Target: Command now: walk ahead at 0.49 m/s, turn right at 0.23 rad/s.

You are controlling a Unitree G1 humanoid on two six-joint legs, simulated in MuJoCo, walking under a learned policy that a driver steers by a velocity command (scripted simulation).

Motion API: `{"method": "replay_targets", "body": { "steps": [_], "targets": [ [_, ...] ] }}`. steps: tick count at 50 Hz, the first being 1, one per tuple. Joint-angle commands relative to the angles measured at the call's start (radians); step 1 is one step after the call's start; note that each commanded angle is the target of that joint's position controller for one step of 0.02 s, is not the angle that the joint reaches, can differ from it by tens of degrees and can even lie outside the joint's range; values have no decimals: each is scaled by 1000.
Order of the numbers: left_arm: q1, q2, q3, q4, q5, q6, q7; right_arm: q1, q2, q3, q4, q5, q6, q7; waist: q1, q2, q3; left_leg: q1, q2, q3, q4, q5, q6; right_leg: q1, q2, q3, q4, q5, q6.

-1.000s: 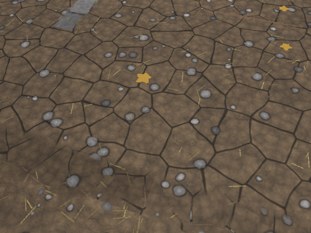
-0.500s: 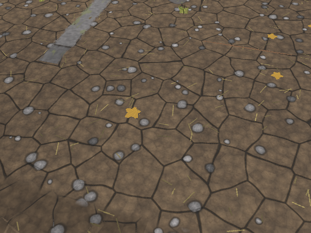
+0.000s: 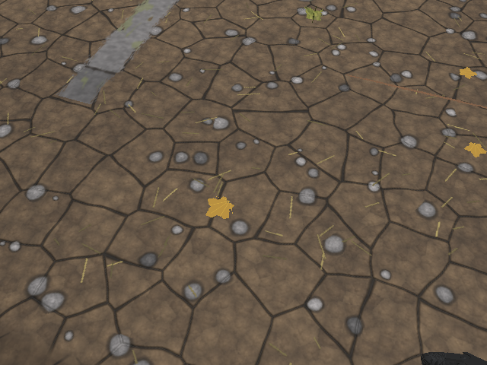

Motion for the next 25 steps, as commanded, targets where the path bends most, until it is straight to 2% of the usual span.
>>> {"method": "replay_targets", "body": {
  "steps": [1, 2, 4, 6, 9, 12, 15, 18, 20, 21, 22, 23, 24, 25],
  "targets": [
    [-60, 134, 39, -95, -5, -26, 9, 128, -100, -35, 4, -10, -16, -5, -82, 61, -92, 382, 305, -380, -336, -51, 147, -412, -111, 53, 122, 142, -5],
    [-25, 114, 40, -85, -2, -12, 9, 105, -87, -33, 11, -21, -24, -4, -49, 93, -90, 317, 283, -312, -366, -12, 136, -346, -135, 64, 100, 178, 1],
    [-4, 73, 39, -79, -3, 15, 11, 92, -77, -34, 32, -19, -38, -3, -27, 90, -66, 248, 271, -226, -416, 34, 143, -320, -146, 58, 68, 192, 14],
    [-52, 66, 41, -105, 2, 32, 15, 97, -101, -43, 53, -22, -46, -9, -25, 78, -26, 226, 274, -160, -449, 68, 147, -382, -152, 69, 17, 253, 28],
    [-122, 65, 43, -134, 10, 27, 7, 121, -123, -49, 77, -26, -41, -25, -41, 61, -6, 271, 260, -65, -459, 123, 137, -454, -143, 77, -127, 415, 40],
    [-218, 46, 33, -165, 14, 14, -15, 138, -146, -53, 90, -20, -31, -38, -77, 44, 13, 300, 244, 31, -463, 163, 113, -432, -131, 7, -299, 539, 39],
    [-325, 31, 22, -218, 15, 12, -33, 201, -171, -61, 116, -9, -12, -45, -123, 26, 43, 397, 276, 71, -440, 192, 110, -466, -123, -41, -403, 536, 25],
    [-380, 39, 22, -270, 14, 14, -52, 236, -191, -70, 134, 6, 15, -47, -129, 38, 52, 520, 315, 95, -370, 291, 95, -500, -103, -79, -457, 425, -6],
    [-351, 66, 35, -288, 12, 19, -60, 212, -217, -78, 126, 13, 30, -51, -90, 72, 8, 555, 321, 124, -261, 580, 71, -411, -52, -133, -469, 322, -42],
    [-291, 91, 49, -283, 12, 23, -59, 197, -231, -82, 120, 16, 38, -55, -50, 93, -41, 557, 316, 138, -157, 752, 59, -316, -11, -165, -464, 271, -64],
    [-164, 131, 74, -257, 8, 26, -56, 179, -235, -82, 114, 20, 46, -57, 26, 89, -112, 518, 291, 161, 21, 837, 37, -145, 37, -186, -499, 277, -95],
    [16, 199, 112, -210, 6, 32, -41, 177, -214, -71, 105, 16, 46, -61, 112, 50, -205, 356, 248, 176, 276, 713, -4, 145, 51, -136, -550, 325, -138],
    [79, 322, 142, -195, 1, 36, -21, 244, -95, -34, 55, -21, 27, -52, 57, -194, -287, -79, 109, 165, 653, 9, -73, 502, -198, 329, -586, 234, -284],
    [65, 306, 125, -237, 10, 19, -28, 228, -78, -15, 35, -10, -17, -38, 41, -188, -442, -281, -29, -88, 838, -466, -80, 643, -339, 788, -768, 110, -407]
  ]
}}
